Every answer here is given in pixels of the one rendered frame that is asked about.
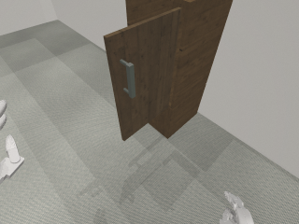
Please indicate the handle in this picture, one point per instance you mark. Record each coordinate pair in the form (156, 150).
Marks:
(130, 73)

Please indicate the robot left hand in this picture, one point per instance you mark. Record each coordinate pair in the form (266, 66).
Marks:
(10, 164)

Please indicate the cupboard door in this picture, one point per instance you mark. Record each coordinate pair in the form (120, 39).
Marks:
(151, 46)

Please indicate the robot right hand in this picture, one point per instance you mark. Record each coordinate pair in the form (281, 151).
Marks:
(241, 214)

